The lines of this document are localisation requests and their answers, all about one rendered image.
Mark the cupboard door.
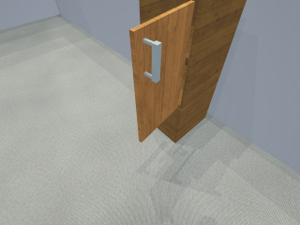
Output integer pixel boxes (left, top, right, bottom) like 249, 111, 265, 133
129, 0, 195, 143

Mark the handle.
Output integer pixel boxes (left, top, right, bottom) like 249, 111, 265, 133
142, 38, 162, 83

